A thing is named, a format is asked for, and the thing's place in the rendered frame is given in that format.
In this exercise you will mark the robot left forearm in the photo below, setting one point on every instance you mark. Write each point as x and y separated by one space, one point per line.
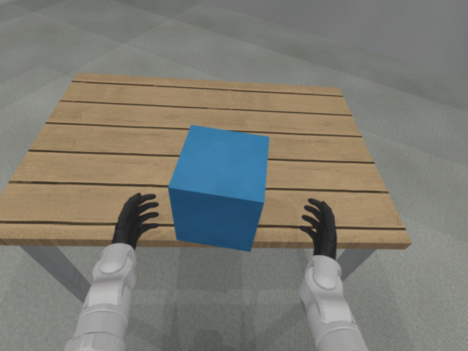
104 317

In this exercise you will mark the table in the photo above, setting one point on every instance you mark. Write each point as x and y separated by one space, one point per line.
113 136

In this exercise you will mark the right robot hand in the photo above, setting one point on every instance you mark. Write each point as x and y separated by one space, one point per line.
324 239

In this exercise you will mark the left robot hand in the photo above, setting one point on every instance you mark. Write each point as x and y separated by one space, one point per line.
128 229

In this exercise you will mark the carton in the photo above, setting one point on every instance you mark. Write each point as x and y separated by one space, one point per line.
217 190

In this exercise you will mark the robot right forearm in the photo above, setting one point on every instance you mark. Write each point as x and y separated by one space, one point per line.
329 317

